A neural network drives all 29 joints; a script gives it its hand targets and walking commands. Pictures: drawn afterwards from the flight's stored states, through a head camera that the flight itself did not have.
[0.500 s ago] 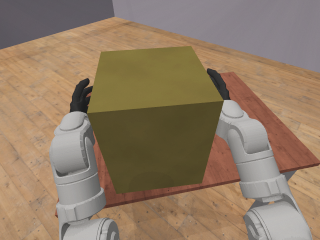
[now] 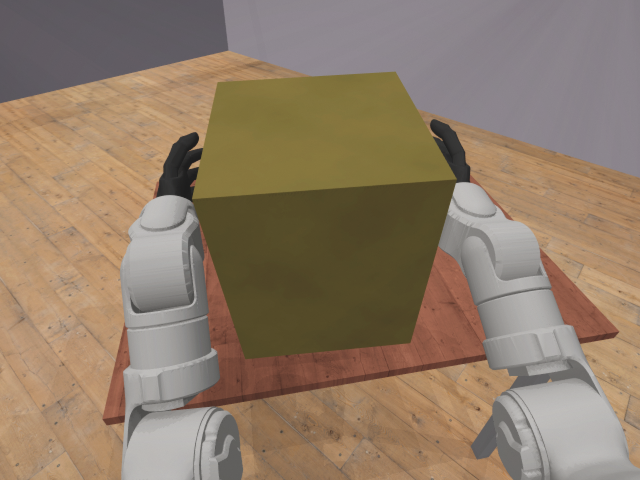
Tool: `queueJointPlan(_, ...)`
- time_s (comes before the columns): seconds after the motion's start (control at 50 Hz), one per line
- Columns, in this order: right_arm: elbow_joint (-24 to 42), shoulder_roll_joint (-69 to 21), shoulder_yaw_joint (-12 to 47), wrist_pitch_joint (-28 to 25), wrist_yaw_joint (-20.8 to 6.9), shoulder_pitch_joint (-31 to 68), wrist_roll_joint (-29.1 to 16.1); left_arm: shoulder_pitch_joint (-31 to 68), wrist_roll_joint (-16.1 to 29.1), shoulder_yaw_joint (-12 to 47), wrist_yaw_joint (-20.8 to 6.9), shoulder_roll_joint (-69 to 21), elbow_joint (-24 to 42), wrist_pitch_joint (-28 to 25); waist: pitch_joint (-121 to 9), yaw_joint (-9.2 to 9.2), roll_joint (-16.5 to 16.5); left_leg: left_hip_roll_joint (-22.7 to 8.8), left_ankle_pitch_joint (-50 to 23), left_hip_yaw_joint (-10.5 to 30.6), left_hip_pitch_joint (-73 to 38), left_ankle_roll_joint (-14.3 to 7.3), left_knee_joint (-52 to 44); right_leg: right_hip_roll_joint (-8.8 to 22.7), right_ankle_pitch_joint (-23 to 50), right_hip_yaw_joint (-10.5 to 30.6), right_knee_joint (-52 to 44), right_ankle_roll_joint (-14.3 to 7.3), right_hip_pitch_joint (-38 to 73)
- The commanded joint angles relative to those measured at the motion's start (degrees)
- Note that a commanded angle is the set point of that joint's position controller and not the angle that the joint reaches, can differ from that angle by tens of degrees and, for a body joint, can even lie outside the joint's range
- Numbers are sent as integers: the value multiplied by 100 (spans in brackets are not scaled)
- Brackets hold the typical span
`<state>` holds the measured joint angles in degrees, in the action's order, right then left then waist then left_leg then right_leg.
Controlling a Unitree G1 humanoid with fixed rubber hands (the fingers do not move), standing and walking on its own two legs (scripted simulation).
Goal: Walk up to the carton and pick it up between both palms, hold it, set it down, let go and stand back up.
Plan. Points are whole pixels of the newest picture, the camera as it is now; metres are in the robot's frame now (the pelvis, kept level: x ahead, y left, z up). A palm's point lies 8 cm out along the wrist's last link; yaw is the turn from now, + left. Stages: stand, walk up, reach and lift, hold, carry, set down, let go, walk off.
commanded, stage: hold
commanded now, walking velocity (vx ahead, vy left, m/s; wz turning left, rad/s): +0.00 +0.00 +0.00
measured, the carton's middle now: (318, 218) +0.38 -0.01 +0.20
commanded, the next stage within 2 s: none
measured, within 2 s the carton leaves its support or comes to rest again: neither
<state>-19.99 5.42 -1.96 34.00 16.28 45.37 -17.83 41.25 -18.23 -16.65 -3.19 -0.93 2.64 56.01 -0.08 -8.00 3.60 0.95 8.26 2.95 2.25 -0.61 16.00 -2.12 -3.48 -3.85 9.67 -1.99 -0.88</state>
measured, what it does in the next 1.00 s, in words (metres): stands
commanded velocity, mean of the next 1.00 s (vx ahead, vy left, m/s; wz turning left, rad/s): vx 0.00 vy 0.00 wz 0.00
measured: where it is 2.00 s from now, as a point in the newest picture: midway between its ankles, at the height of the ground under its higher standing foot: outside the picture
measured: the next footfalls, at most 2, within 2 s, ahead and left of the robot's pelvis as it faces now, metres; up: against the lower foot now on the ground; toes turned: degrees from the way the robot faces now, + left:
none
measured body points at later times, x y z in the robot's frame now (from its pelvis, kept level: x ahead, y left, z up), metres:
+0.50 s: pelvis +0.00 -0.01 +0.00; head -0.04 +0.00 +0.45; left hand +0.37 +0.15 +0.25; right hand +0.38 -0.15 +0.25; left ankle +0.01 +0.11 -0.75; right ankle +0.03 -0.09 -0.75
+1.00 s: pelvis +0.01 +0.01 +0.00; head -0.03 +0.02 +0.45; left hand +0.37 +0.15 +0.25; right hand +0.38 -0.15 +0.25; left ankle +0.01 +0.11 -0.75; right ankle +0.03 -0.09 -0.75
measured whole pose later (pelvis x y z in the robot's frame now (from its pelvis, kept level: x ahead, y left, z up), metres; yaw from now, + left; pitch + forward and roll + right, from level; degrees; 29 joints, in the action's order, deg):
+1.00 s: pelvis +0.01 +0.01 +0.00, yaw -3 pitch -3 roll +0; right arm -12.2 4.6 -1.6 49.2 17.7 46.6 -15.4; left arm 42.1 -16.5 -19.1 -3.9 -0.7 10.0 70.1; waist -3.3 -4.3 0.6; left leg 1.7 -0.3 0.0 -4.3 -1.4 -2.1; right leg -1.3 2.5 -0.4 -1.6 -0.9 1.6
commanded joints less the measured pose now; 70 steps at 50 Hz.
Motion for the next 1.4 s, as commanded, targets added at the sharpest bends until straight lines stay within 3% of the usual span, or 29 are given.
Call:
queueJointPlan(0.0,1765,-2059,1300,-363,-231,4388,-290,4468,1183,2751,-686,-2338,1235,-609,-3028,-48,-539,162,-1275,-204,-384,159,-20,-73,1115,-151,238,326,1080)
queueJointPlan(0.02,1764,-2060,1283,-365,-240,4396,-253,4451,1193,2753,-674,-2328,1190,-599,-2997,-46,-519,154,-1183,-203,-335,145,-31,-71,1034,-156,232,325,1064)
queueJointPlan(0.04,2151,-2584,1647,-41,-404,3994,-430,3578,1324,2548,-555,-2186,1098,-350,-2619,651,-1692,-62,-1580,-229,-525,345,-1118,214,957,617,-237,164,1116)
queueJointPlan(0.06,2047,-2393,1694,182,-528,4054,-423,3726,1366,2568,-454,-2092,1220,-167,-2649,656,-1384,-136,-1730,-225,-669,298,-1199,218,845,663,-371,169,1085)
queueJointPlan(0.14,1974,-2394,1867,513,-532,3844,-413,3535,1650,2640,-388,-2204,1450,336,-2694,612,-582,-169,-2284,-159,-838,204,-1212,216,1168,656,-522,265,1199)
queueJointPlan(0.24,3009,-2879,2212,621,-382,4462,-703,3860,1946,2838,-392,-2571,1691,384,-3396,526,-137,-166,-2442,-136,-737,-36,-1235,219,1633,725,-381,443,1658)
queueJointPlan(0.3,3103,-2987,2174,722,-315,4567,-669,4019,1989,2813,-415,-2540,1564,412,-3450,482,-7,-176,-2229,-110,-543,-115,-1238,260,1485,724,-345,507,1661)
queueJointPlan(0.42,1915,-2796,1462,948,-253,4195,-213,4047,1494,2108,-661,-2175,552,553,-2230,523,-208,-168,-1095,-201,-14,-200,-1429,370,102,730,-590,561,1200)
queueJointPlan(0.5,1530,-2777,1266,909,-294,4306,-141,4229,1266,1865,-815,-2147,425,511,-2204,589,-490,-153,-1048,-241,41,-181,-1520,386,116,748,-634,527,1210)
queueJointPlan(0.58,1824,-2908,1483,826,-342,4607,-331,4502,1365,2118,-794,-2307,963,433,-2972,587,-708,-158,-1752,-224,-313,-73,-1499,354,879,733,-567,450,1351)
queueJointPlan(0.7,2543,-2824,1872,876,-378,4706,-581,4306,1620,2473,-686,-2349,1583,629,-3688,485,-529,-174,-2671,-154,-989,65,-1343,255,1709,649,-514,451,1521)
queueJointPlan(0.8,2405,-2535,1749,1049,-359,4348,-536,3954,1528,2281,-796,-2158,1463,934,-3098,407,-317,-168,-2529,-161,-980,90,-1395,207,1564,619,-639,500,1518)
queueJointPlan(0.92,2307,-2439,1487,1115,-329,4338,-476,4012,1385,2114,-975,-2140,1464,1119,-2667,372,-459,-167,-2341,-175,-821,136,-1484,220,1369,646,-711,477,1596)
queueJointPlan(1.06,2527,-2442,1487,1072,-395,4584,-536,4302,1415,2345,-969,-2226,1801,1143,-2967,300,-744,-182,-2627,-158,-1163,218,-1420,195,1354,609,-723,425,1499)
queueJointPlan(1.24,2151,-2125,1216,1152,-439,4336,-299,4091,1231,2047,-1092,-2008,1556,1298,-2494,246,-641,-173,-2419,-193,-1180,228,-1568,177,1195,572,-898,469,1544)
queueJointPlan(1.38,2215,-2129,1274,1118,-435,4341,-276,4118,1136,1938,-1214,-1971,1641,1243,-2510,263,-558,-157,-2424,-208,-1074,201,-1733,170,1352,556,-904,500,1844)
